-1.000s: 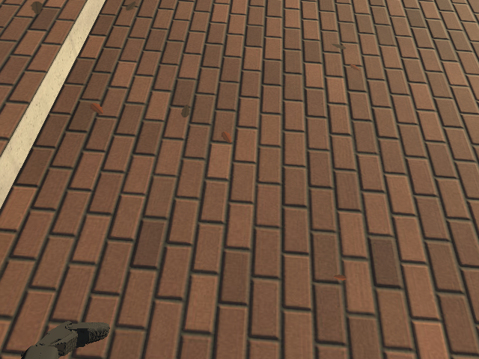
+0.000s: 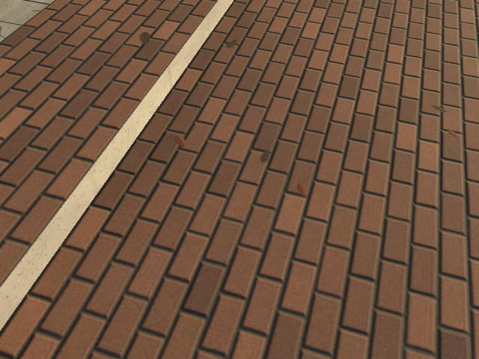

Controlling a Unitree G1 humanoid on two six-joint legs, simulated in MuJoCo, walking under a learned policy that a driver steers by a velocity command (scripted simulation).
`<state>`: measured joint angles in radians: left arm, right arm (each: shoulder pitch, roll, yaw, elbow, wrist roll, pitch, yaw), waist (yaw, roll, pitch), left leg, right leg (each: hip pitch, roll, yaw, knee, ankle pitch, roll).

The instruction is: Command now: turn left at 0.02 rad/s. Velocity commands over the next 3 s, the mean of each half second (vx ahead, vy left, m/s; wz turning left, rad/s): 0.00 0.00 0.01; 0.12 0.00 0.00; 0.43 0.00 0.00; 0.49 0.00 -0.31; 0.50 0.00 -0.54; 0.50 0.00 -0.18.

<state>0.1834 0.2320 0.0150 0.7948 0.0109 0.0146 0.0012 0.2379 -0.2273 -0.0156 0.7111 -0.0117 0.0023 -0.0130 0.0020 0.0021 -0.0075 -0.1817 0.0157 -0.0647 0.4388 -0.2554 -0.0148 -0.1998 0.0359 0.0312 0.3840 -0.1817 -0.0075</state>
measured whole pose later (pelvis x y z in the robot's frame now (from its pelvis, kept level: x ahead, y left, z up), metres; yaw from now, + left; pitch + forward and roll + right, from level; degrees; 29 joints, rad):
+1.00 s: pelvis +0.04 +0.00 +0.00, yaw -1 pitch +1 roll +1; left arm 0.43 0.20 0.01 1.08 0.00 -0.07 0.01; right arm 0.30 -0.26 -0.03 1.00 0.04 -0.03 -0.01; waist 0.04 0.03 -0.05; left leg -0.33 -0.02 -0.04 0.81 -0.39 0.08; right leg -0.14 0.04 0.01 0.40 -0.28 -0.07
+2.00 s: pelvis +0.62 +0.15 -0.17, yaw -10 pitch +1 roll +2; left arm 0.09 0.22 0.07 0.72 -0.02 -0.04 -0.05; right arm 0.30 -0.25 -0.07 1.00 0.01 -0.05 -0.04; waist -0.03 0.00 0.03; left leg 0.12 0.00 0.25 0.38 -0.48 -0.01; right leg -0.59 -0.02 -0.08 0.68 -0.10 -0.12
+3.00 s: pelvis +1.14 -0.01 -0.15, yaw -31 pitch +3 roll +1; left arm 0.02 0.23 0.04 0.64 -0.02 -0.08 -0.03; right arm 0.42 -0.27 -0.04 0.94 0.02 -0.07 0.01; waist -0.12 -0.03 0.02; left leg 0.05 -0.03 0.01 0.23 -0.33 0.02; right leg -0.57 -0.04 0.01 0.54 -0.02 -0.03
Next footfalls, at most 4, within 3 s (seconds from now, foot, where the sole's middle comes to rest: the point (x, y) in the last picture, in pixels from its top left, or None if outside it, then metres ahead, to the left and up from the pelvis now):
1.52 left None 0.48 0.27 -0.92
2.02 right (234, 300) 0.79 0.04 -0.92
2.52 left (210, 222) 1.12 0.14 -0.92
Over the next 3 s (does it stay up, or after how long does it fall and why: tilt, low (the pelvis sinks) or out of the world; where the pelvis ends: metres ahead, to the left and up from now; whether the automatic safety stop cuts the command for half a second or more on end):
stays up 1.14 -0.01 -0.15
